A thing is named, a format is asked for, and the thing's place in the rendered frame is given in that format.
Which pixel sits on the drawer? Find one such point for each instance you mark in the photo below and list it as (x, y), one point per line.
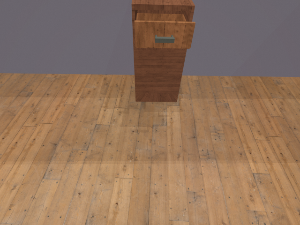
(163, 25)

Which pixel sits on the handle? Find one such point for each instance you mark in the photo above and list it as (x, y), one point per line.
(164, 39)

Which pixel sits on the cabinet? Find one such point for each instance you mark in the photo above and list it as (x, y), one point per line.
(158, 71)

